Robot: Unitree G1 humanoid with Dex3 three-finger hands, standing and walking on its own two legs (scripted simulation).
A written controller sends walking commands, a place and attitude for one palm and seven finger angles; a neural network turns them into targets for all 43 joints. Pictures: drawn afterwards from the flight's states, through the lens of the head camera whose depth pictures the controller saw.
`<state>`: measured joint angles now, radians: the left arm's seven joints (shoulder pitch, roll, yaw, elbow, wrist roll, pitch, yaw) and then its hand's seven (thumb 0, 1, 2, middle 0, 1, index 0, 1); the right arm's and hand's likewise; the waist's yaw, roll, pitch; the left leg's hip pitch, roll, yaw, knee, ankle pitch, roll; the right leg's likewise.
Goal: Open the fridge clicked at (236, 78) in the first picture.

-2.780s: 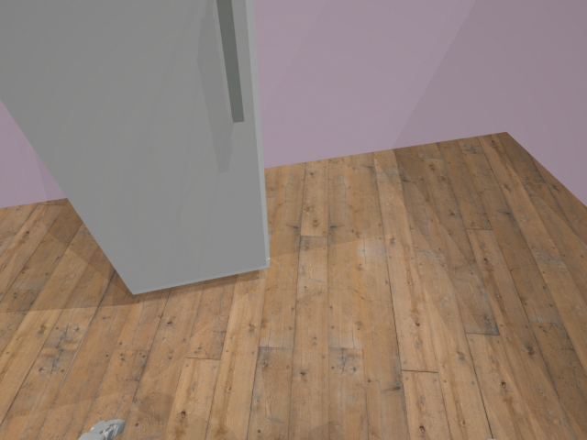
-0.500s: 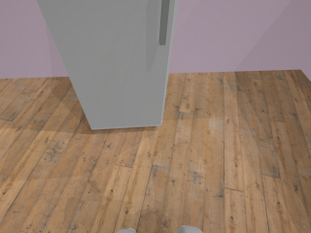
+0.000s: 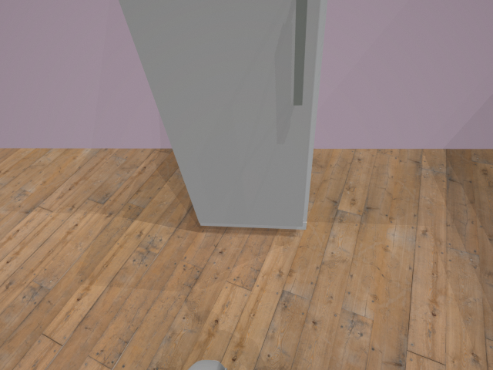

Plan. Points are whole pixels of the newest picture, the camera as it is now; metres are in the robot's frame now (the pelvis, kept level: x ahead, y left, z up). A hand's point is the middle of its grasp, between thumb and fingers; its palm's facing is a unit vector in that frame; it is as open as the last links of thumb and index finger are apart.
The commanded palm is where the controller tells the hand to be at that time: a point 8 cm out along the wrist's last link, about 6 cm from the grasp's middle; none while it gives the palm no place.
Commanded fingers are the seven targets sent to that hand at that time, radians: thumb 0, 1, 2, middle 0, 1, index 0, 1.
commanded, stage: take the last steps up to it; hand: right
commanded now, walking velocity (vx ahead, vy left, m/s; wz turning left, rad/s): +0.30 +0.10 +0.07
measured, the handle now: (299, 44) +0.83 -0.08 +0.15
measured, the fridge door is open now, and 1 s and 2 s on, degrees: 0 0 0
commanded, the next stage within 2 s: come to a stop and stand still in 0.76 s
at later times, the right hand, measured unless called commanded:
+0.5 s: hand (313, 330) +0.25 -0.09 -0.17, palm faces +0.06 +0.98 -0.19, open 7.1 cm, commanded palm none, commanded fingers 0.00 -0.90 -0.90 0.20 0.30 0.20 0.30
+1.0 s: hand (323, 316) +0.28 -0.12 -0.19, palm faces +0.08 +0.99 -0.13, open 7.3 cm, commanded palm none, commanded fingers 0.00 -0.90 -0.90 0.20 0.30 0.20 0.30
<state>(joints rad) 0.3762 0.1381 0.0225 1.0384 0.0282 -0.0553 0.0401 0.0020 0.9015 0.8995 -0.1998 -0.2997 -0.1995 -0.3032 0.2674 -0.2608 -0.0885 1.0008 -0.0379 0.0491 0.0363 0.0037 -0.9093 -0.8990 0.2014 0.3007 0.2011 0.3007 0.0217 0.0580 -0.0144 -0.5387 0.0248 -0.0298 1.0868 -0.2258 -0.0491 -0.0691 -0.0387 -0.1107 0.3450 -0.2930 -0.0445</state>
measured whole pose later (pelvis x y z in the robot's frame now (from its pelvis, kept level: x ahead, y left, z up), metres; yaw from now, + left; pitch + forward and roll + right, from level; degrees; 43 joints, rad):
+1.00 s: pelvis +0.30 +0.05 -0.01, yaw -1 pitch -2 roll +1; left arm 0.22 0.15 0.03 1.07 0.02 -0.05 0.04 -0.02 0.96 0.90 -0.20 -0.30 -0.20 -0.30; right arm 0.30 -0.15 -0.04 1.11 -0.02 0.01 -0.02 0.00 -0.91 -0.90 0.20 0.30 0.20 0.30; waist -0.01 0.04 0.06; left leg -0.43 0.09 0.05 0.96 -0.33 -0.03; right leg -0.21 -0.04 -0.19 0.43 -0.19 -0.07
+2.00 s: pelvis +0.27 +0.05 +0.00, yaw -1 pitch +0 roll +1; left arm 0.33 0.09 0.01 1.11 0.03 -0.01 0.05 0.00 0.91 0.90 -0.20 -0.30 -0.20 -0.30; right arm 0.26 -0.19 -0.05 1.12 -0.02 0.05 0.00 0.00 -0.91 -0.90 0.20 0.30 0.20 0.30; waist 0.02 0.04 0.04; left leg -0.35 0.03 0.04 0.76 -0.38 -0.04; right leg -0.11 -0.02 -0.06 0.36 -0.25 -0.01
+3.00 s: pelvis +0.26 +0.06 -0.01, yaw -1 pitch -1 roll -1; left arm 0.32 0.15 -0.02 1.08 0.02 -0.02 0.01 0.01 0.92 0.90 -0.20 -0.30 -0.20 -0.30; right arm 0.29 -0.15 0.01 1.10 -0.01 -0.01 -0.03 0.00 -0.91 -0.90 0.20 0.30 0.20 0.30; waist 0.00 -0.02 0.02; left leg -0.23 0.05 0.07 0.50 -0.26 0.00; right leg -0.19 -0.01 -0.09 0.47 -0.26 -0.01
